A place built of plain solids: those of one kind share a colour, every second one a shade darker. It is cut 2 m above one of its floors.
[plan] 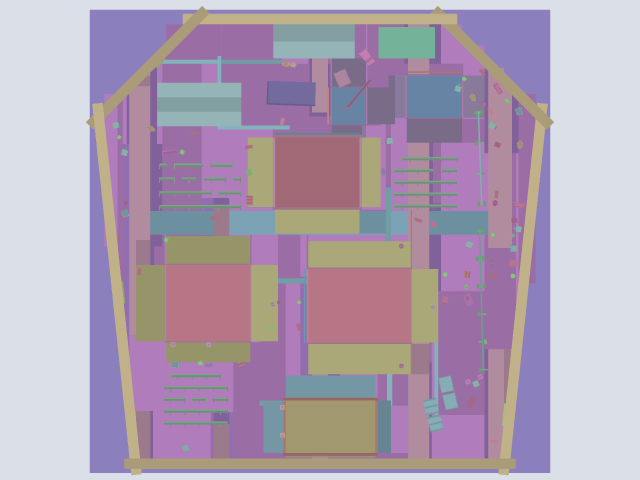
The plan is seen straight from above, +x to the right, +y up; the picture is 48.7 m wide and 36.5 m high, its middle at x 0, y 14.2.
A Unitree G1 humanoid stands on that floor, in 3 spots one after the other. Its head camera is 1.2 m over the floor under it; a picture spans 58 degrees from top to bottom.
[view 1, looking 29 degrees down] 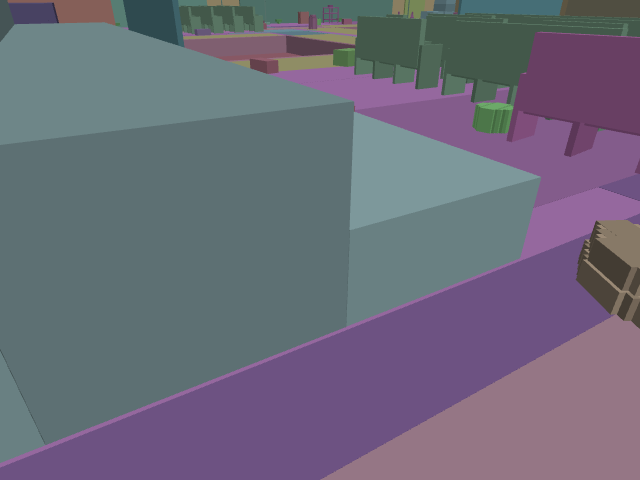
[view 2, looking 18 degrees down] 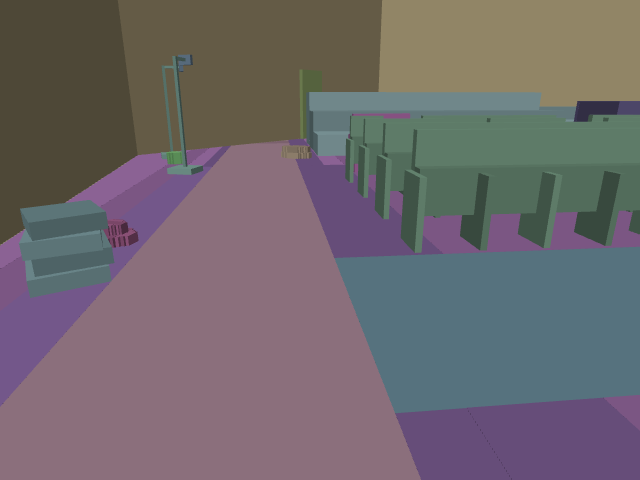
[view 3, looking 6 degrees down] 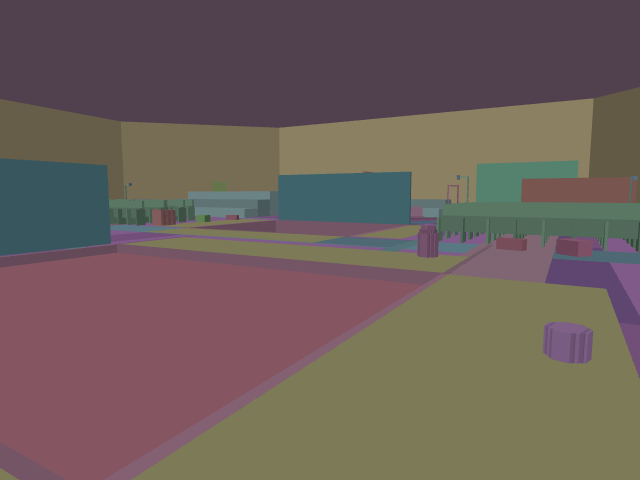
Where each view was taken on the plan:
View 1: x -13.55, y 24.75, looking -30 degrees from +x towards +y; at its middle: wall_bank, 1.54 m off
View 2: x -13.35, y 13.20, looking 84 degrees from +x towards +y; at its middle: floor_aisle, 3.88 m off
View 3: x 8.55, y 5.45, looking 120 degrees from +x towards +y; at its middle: floor_apron_bay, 11.48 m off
